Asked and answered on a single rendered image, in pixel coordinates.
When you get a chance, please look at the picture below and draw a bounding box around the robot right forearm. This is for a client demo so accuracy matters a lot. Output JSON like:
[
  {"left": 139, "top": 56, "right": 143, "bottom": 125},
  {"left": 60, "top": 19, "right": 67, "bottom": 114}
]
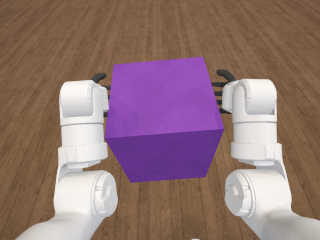
[{"left": 222, "top": 78, "right": 292, "bottom": 204}]

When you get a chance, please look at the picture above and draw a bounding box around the robot right upper arm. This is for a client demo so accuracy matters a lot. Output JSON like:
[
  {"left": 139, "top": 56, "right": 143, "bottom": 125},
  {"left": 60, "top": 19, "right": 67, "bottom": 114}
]
[{"left": 224, "top": 168, "right": 320, "bottom": 240}]

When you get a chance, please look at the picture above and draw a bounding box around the robot left forearm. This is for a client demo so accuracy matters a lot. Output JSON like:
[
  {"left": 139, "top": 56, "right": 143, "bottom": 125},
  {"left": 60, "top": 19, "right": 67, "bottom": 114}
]
[{"left": 53, "top": 80, "right": 109, "bottom": 209}]

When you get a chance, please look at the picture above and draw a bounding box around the carton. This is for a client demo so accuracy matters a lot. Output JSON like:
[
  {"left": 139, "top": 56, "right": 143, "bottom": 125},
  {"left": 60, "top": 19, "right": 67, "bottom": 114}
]
[{"left": 104, "top": 56, "right": 225, "bottom": 183}]

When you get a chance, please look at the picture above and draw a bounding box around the right robot hand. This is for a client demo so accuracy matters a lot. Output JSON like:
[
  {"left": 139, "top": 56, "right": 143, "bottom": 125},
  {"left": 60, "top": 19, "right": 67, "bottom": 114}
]
[{"left": 211, "top": 69, "right": 237, "bottom": 114}]

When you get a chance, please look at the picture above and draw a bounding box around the robot left upper arm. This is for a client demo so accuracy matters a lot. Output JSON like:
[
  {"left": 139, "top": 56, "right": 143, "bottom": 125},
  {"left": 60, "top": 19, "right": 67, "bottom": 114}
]
[{"left": 15, "top": 170, "right": 118, "bottom": 240}]

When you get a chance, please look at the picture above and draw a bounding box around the left robot hand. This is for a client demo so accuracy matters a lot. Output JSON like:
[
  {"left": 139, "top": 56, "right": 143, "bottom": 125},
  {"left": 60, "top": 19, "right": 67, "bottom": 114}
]
[{"left": 91, "top": 72, "right": 111, "bottom": 117}]

